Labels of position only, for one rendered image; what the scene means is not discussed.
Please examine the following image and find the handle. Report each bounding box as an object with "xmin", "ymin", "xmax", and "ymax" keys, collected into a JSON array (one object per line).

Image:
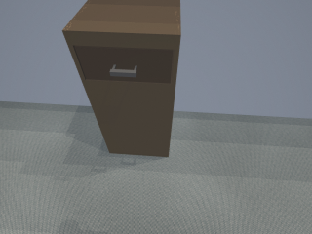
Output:
[{"xmin": 109, "ymin": 64, "xmax": 137, "ymax": 78}]

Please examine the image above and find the drawer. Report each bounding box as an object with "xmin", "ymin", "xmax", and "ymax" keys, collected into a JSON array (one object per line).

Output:
[{"xmin": 74, "ymin": 45, "xmax": 173, "ymax": 84}]

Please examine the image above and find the cabinet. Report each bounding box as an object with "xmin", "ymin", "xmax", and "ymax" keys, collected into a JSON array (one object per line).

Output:
[{"xmin": 62, "ymin": 0, "xmax": 181, "ymax": 157}]

